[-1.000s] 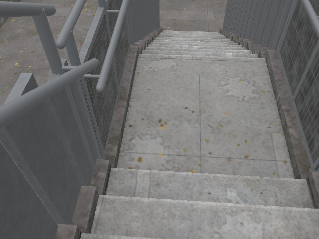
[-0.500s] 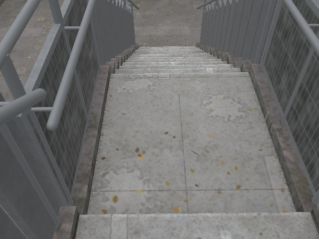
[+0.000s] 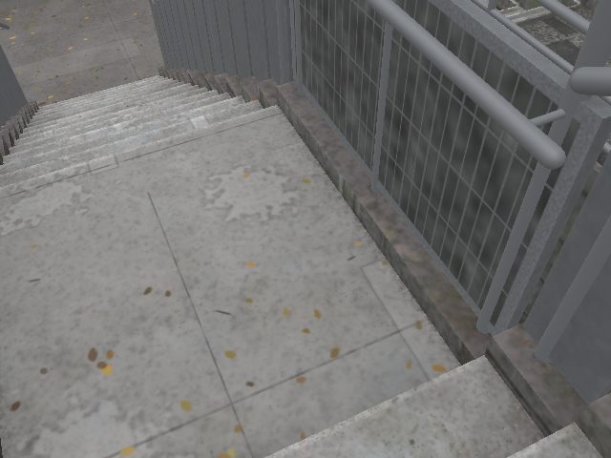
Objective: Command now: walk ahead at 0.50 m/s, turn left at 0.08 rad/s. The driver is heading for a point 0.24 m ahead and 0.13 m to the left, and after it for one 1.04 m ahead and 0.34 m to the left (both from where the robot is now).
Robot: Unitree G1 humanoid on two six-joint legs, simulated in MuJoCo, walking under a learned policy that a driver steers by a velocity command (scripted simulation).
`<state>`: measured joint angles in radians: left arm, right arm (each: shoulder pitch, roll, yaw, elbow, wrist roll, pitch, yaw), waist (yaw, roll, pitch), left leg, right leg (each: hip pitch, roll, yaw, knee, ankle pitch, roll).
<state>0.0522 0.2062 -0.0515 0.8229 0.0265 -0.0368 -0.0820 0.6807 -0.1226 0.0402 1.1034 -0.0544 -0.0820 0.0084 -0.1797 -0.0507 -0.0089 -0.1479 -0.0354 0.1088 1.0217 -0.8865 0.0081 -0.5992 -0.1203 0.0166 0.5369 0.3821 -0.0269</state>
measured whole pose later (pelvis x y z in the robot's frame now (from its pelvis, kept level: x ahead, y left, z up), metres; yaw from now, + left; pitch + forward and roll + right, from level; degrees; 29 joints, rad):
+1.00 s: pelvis +0.56 +0.12 -0.30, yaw +32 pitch +1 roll +4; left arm 0.02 0.23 -0.01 0.78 0.08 -0.09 -0.03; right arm 0.50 -0.17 0.01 0.98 -0.09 -0.14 0.05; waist -0.12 -0.06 -0.02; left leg -0.30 -0.10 -0.05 1.02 -0.73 0.04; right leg -0.55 -0.11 0.08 0.64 0.30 0.03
